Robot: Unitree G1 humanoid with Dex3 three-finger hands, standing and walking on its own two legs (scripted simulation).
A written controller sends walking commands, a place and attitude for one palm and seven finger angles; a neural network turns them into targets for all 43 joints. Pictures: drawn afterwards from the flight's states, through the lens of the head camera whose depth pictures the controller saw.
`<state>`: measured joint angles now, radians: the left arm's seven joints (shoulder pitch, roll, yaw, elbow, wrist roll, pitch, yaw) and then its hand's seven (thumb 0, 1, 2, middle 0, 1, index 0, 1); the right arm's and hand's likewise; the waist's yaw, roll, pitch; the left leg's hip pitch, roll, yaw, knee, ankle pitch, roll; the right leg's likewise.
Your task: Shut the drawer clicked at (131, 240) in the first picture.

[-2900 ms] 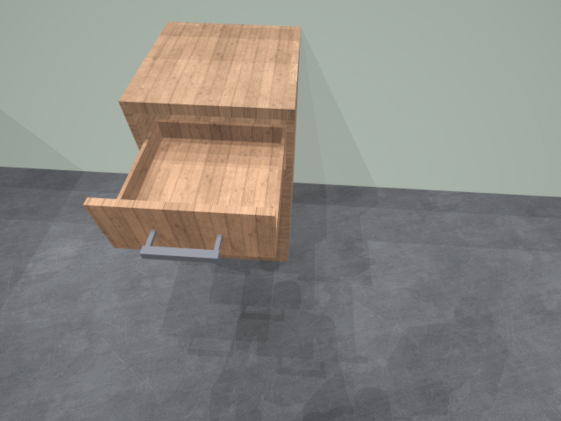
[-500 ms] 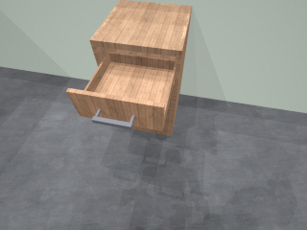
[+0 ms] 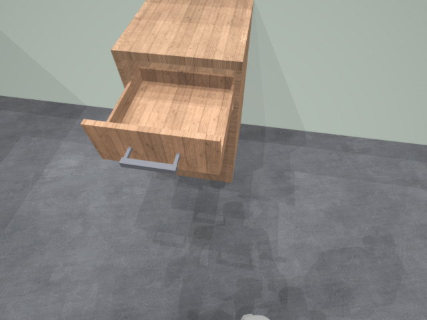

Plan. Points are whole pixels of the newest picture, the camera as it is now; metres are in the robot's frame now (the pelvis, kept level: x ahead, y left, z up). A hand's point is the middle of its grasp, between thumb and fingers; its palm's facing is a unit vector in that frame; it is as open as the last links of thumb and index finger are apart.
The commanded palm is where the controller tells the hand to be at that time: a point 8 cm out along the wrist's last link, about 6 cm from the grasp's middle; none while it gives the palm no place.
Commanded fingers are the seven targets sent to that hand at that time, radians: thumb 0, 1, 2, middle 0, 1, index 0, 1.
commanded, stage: turn to face it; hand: left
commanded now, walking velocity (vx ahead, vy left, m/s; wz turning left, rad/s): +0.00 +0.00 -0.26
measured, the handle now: (150, 159) +0.52 +0.21 -0.13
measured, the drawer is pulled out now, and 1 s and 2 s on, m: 0.30 0.30 0.30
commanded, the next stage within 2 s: take the last steps up to it in 0.12 s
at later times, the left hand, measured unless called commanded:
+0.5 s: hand out of the picture +0.09 +0.17 -0.17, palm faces -0.11 -0.97 -0.19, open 7.3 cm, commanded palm none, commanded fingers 0.00 0.90 0.90 -0.20 -0.30 -0.20 -0.30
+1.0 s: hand (178, 248) +0.27 +0.10 -0.13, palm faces -0.28 -0.94 -0.20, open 7.4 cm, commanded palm none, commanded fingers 0.00 0.90 0.90 -0.20 -0.30 -0.20 -0.30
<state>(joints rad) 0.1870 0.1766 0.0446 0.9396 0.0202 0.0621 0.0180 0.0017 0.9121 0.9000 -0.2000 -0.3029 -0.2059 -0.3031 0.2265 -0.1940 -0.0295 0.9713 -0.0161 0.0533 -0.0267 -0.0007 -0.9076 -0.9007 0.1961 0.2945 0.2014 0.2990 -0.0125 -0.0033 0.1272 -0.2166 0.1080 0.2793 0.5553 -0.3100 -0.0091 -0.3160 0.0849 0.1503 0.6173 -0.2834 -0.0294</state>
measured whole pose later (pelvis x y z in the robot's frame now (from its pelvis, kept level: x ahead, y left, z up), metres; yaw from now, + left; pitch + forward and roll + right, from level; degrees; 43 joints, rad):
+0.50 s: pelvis +0.00 +0.00 -0.01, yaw -9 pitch -3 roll -1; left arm 0.22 0.17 0.03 0.94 0.02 0.00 0.01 0.00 0.91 0.90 -0.20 -0.30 -0.20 -0.30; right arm 0.28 -0.16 0.00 1.00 -0.01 0.03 -0.02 0.00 -0.91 -0.90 0.20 0.29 0.20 0.30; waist 0.02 0.01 0.13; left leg -0.18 0.07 0.11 0.74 -0.47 0.02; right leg -0.27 0.03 0.02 0.59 -0.22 -0.04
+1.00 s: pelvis +0.07 -0.02 +0.01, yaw -11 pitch +3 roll +0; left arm 0.03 0.17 0.00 0.79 0.01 0.05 -0.01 0.01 0.91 0.90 -0.19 -0.30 -0.20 -0.30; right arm 0.47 -0.12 -0.01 1.11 -0.05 -0.07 -0.03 0.00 -0.91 -0.90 0.20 0.29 0.20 0.30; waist -0.05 0.04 0.12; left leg -0.07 0.08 0.04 0.30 -0.28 -0.04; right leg -0.91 -0.11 -0.05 1.50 -0.68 -0.05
